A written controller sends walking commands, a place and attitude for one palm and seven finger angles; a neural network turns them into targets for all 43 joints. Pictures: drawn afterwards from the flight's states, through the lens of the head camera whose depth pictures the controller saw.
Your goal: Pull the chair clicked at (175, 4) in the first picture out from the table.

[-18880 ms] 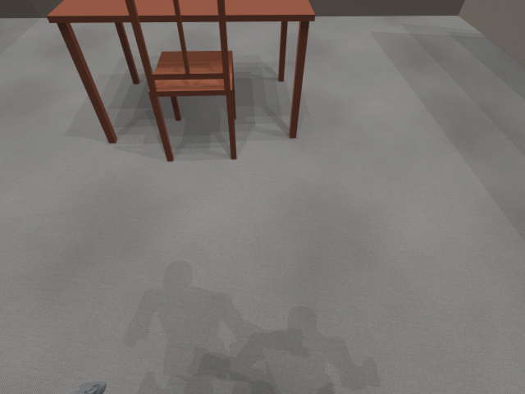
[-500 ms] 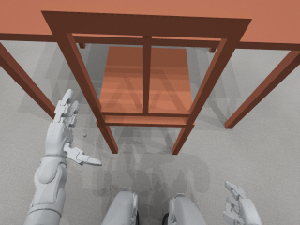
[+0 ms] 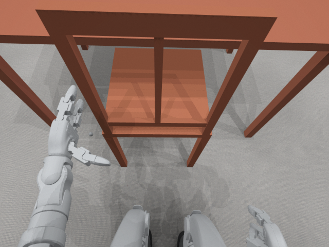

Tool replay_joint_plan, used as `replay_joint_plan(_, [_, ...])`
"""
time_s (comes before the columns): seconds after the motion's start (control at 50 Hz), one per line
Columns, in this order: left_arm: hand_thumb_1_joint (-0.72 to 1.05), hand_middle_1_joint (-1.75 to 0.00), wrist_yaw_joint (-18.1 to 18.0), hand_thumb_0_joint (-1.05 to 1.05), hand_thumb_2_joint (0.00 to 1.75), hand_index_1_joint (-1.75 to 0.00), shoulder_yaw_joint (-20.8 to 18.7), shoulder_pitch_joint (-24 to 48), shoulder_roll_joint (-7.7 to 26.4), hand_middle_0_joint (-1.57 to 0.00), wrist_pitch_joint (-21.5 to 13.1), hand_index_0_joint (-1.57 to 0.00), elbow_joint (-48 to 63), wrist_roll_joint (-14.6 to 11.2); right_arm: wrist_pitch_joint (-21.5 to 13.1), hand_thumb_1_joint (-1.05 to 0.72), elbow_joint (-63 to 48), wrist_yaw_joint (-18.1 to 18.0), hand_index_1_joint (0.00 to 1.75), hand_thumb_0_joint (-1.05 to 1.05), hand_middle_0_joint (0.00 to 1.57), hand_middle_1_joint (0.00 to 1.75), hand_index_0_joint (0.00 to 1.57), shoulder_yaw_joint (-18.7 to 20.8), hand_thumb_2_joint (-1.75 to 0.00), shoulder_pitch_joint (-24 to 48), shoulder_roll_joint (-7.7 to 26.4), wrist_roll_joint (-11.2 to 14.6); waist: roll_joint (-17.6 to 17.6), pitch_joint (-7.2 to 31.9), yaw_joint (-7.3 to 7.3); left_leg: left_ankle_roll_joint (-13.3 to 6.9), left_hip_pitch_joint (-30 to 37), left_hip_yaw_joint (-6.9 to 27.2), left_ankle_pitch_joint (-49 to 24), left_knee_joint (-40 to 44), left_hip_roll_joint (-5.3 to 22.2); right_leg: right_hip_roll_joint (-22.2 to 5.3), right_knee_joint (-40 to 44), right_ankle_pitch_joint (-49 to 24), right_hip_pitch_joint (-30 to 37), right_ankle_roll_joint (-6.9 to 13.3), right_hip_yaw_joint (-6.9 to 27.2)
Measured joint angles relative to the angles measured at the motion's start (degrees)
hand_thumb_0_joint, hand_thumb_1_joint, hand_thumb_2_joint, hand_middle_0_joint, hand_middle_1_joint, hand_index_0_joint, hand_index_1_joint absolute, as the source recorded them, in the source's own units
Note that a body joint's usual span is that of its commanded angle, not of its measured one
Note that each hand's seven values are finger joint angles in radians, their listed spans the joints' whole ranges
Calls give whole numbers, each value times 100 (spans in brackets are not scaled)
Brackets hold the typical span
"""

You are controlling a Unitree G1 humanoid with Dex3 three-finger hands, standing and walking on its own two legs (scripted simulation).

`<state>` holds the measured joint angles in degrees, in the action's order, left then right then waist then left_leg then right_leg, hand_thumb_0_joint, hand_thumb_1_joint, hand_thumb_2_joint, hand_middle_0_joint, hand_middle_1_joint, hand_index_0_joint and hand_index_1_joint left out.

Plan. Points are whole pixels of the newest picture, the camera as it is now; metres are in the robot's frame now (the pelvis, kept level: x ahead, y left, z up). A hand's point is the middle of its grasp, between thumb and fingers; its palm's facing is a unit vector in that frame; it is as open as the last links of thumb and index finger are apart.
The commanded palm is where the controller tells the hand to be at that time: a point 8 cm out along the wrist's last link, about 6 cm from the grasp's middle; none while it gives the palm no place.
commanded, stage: push the fingers through the gap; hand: left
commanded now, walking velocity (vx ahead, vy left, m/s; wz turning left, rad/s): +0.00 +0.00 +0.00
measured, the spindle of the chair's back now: (158, 89) +0.49 +0.04 +0.04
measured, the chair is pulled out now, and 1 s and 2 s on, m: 0.00 0.00 0.01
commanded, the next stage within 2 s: hook a spindle and tug to test in 1.22 s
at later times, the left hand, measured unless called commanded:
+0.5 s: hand (93, 116) +0.41 +0.19 +0.02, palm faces +0.05 -1.00 -0.05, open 16.9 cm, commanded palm +0.39 +0.24 +0.02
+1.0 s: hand (95, 105) +0.44 +0.19 +0.02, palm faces +0.05 -1.00 -0.05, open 16.9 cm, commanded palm +0.42 +0.24 +0.02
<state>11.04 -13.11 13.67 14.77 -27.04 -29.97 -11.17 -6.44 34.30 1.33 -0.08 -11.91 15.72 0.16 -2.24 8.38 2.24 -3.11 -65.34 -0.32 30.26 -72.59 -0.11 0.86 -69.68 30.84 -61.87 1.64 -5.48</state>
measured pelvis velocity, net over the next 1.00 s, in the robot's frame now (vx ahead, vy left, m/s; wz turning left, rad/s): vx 0.00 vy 0.00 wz -0.02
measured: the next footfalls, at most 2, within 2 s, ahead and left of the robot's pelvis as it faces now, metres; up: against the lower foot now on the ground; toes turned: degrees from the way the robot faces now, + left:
none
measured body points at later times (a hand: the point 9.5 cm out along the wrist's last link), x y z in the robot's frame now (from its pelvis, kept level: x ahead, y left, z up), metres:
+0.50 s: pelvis +0.00 +0.00 +0.00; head +0.13 +0.01 +0.43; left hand +0.40 +0.25 +0.02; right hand +0.11 -0.27 -0.12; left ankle +0.03 +0.08 -0.63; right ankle +0.02 -0.11 -0.63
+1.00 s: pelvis +0.00 +0.00 -0.01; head +0.14 +0.01 +0.42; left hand +0.43 +0.25 +0.02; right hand +0.07 -0.27 -0.12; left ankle +0.03 +0.08 -0.63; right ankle +0.02 -0.11 -0.63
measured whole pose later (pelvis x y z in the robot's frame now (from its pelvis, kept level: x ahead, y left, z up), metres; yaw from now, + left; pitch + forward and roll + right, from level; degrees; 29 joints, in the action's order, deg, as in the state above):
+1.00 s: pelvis +0.00 +0.00 -0.01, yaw -1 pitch +25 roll -4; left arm 11.2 -20.0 33.4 20.3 -30.4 -51.8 -7.6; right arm -1.1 35.8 3.4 -0.5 -15.9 16.4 -1.0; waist -2.5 8.2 5.6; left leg -3.2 -68.7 -0.5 30.1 -73.5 0.6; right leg 1.6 -70.2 30.2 -65.3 1.7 -5.2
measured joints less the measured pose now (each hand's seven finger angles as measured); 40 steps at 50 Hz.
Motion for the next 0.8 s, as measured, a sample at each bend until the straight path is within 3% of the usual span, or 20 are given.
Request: replay_joint_plan(0.8, [-50,-8,-20,-1,30,-8,-525,1862,458,-6,-289,-6,-1993,338,365,-91,210,141,30,1,20,30,20,-25,-90,-317,98,-111,-21,-5,276,-2,-313,16,-10,-102,39,42,-65,-37,-305,8,-10])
